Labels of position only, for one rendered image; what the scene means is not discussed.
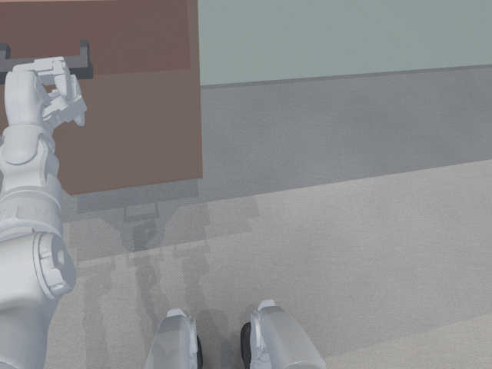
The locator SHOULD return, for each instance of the handle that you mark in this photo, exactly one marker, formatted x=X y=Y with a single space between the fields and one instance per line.
x=80 y=65

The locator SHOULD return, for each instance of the left robot thigh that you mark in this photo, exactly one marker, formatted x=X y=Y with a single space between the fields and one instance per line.
x=174 y=341

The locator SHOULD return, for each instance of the drawer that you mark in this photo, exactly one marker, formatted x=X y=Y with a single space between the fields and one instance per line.
x=124 y=36

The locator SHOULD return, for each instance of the right robot thigh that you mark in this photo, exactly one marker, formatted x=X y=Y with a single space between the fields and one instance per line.
x=283 y=338

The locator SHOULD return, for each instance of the cabinet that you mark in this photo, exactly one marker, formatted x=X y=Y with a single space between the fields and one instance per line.
x=141 y=128

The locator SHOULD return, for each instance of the robot left hand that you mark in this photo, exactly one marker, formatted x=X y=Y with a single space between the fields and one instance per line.
x=26 y=99

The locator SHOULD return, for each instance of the robot left upper arm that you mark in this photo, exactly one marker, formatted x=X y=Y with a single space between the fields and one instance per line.
x=35 y=272

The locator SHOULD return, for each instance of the left robot forearm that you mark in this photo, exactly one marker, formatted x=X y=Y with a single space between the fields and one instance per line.
x=31 y=195

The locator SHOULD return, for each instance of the robot thigh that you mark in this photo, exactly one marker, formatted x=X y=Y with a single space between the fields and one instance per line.
x=174 y=341
x=283 y=338

